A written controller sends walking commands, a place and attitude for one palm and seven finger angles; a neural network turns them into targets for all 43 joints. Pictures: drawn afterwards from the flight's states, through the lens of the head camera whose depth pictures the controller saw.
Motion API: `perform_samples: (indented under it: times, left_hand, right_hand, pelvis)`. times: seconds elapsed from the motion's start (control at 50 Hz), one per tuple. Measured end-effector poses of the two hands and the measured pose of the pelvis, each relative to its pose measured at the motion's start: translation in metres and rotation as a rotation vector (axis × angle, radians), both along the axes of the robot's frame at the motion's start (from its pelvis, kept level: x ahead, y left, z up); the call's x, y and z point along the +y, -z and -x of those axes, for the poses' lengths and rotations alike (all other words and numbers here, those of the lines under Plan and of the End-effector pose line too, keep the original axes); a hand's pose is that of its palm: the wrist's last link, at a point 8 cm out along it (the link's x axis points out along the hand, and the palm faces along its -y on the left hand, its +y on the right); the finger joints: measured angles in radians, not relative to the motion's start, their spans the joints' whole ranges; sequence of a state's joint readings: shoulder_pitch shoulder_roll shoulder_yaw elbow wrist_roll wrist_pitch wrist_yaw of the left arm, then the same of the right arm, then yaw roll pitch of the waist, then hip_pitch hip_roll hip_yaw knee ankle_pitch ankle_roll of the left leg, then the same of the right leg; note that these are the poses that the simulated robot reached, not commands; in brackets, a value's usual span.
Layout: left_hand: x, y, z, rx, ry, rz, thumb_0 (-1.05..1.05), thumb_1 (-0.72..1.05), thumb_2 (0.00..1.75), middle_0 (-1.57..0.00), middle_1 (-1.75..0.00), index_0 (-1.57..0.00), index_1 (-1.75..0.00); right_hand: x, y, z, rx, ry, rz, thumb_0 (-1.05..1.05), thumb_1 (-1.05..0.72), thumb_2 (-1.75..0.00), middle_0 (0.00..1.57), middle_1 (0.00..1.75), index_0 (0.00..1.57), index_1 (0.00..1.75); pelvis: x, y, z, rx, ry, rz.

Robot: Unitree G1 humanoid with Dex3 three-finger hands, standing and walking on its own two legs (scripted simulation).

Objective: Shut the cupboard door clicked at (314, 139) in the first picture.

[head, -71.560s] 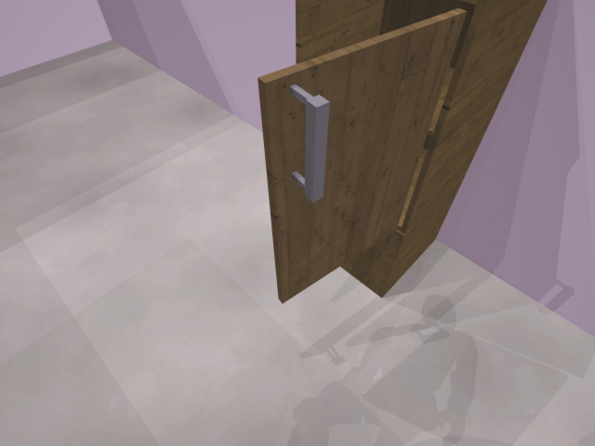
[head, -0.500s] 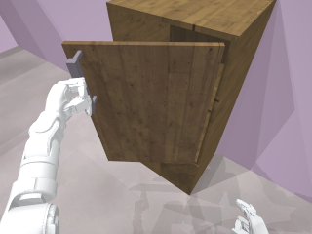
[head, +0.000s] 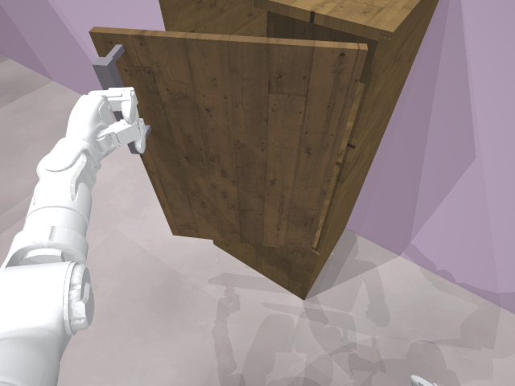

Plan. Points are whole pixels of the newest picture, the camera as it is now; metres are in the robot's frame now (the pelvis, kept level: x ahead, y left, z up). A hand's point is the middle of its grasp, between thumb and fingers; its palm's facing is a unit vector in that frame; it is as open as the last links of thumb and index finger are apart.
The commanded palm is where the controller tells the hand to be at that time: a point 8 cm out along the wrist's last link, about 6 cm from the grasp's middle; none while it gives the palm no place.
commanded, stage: push the door shut along its arc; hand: left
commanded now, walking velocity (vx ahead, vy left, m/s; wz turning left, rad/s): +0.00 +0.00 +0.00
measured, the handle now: (128, 103) +0.53 +0.21 +0.16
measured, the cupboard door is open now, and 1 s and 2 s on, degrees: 26 11 5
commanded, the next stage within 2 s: pull the fist back off the door in 1.18 s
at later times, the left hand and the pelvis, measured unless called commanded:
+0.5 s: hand (157, 103) +0.51 +0.16 +0.17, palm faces -0.25 -0.97 -0.01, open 3.1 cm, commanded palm +0.53 +0.19 +0.16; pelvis +0.00 +0.01 -0.01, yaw +0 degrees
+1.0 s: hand (194, 82) +0.58 +0.11 +0.17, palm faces -0.36 -0.93 +0.00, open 3.0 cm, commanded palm +0.59 +0.15 +0.16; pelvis +0.02 +0.00 -0.02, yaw -3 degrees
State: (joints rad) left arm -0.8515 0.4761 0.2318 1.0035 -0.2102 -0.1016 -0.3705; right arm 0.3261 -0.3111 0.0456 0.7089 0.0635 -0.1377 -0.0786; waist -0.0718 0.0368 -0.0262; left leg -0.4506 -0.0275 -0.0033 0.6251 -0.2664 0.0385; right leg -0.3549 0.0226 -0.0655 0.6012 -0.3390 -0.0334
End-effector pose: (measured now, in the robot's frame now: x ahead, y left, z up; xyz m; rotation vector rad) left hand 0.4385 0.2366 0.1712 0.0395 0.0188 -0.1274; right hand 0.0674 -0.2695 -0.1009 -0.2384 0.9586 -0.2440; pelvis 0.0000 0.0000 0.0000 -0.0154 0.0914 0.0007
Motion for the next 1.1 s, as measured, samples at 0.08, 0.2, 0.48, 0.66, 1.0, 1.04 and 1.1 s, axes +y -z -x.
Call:
perform_samples:
  times: [0.08,0.2,0.48,0.66,1.0,1.04,1.1]
  left_hand:
    - [-0.005,-0.001,-0.009,0.0,0.031,-0.01,0.03,0.9,0.91,-1.3,-1.5,-1.32,-1.5]
    - [-0.009,-0.001,-0.025,0.011,0.051,0.021,0.02,0.9,0.9,-1.3,-1.5,-1.32,-1.5]
    - [-0.019,-0.001,-0.063,0.02,0.121,0.026,0.02,0.9,0.9,-1.3,-1.5,-1.3,-1.5]
    - [-0.043,0.003,-0.091,0.036,0.183,0.031,0.02,0.9,0.9,-1.3,-1.5,-1.3,-1.5]
    - [-0.071,0.002,-0.137,0.045,0.24,0.026,0.02,0.85,0.91,-1.29,-1.5,-1.3,-1.5]
    - [-0.071,0.002,-0.138,0.049,0.247,0.025,0.01,0.86,0.92,-1.29,-1.5,-1.3,-1.5]
    - [-0.072,0.002,-0.139,0.053,0.255,0.027,0.01,0.86,0.92,-1.29,-1.5,-1.3,-1.5]
  right_hand:
    - [-0.002,0.003,0.015,0.033,0.015,0.008,0.01,-0.9,-0.9,0.21,0.3,0.2,0.3]
    - [-0.005,0.005,0.033,0.074,0.035,0.022,0.01,-0.9,-0.9,0.21,0.3,0.2,0.3]
    - [-0.007,0.009,0.066,0.188,0.073,0.06,0.01,-0.9,-0.9,0.21,0.3,0.2,0.3]
    - [-0.003,0.01,0.079,0.238,0.104,0.066,0.01,-0.9,-0.9,0.21,0.3,0.2,0.3]
    - [0.007,0.014,0.107,0.384,0.204,0.02,0.0,-0.9,-0.9,0.21,0.3,0.2,0.3]
    - [0.006,0.014,0.106,0.396,0.203,0.022,0.0,-0.9,-0.9,0.21,0.3,0.2,0.3]
    - [0.002,0.014,0.103,0.403,0.198,0.033,0.0,-0.9,-0.9,0.21,0.3,0.2,0.3]
  pelvis:
    - [0.001,0.002,0.001,0.017,0.001,0.002]
    - [0.002,0.005,0.003,0.049,0.004,0.006]
    - [0.006,0.014,0.002,0.131,0.004,0.02]
    - [0.009,0.018,-0.003,0.178,0.012,0.024]
    - [0.005,0.021,-0.024,0.238,0.045,0.017]
    - [0.004,0.022,-0.026,0.239,0.042,0.018]
    - [0.002,0.022,-0.027,0.24,0.037,0.02]
